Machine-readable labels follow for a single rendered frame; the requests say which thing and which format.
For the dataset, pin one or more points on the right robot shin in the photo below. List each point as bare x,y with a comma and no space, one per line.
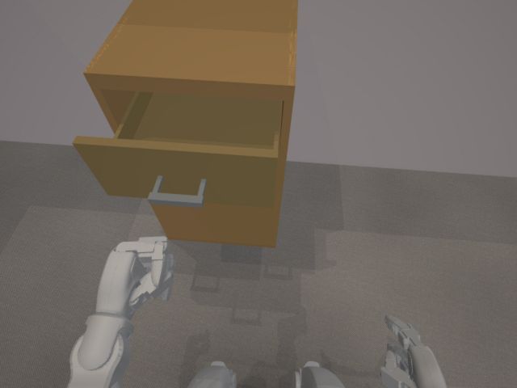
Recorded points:
311,363

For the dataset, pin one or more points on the robot left hand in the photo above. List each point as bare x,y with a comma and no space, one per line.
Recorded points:
123,271

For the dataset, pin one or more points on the robot left thigh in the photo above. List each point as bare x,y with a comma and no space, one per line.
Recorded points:
213,376

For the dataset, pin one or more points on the cabinet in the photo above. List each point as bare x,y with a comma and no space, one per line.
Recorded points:
226,48

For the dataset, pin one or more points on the robot right hand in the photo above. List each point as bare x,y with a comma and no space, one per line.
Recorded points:
419,367

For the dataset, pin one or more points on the handle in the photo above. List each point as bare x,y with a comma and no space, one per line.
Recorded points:
157,198

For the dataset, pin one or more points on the drawer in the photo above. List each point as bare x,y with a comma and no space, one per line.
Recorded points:
230,142

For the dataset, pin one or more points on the left robot forearm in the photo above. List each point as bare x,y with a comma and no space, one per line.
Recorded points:
101,355

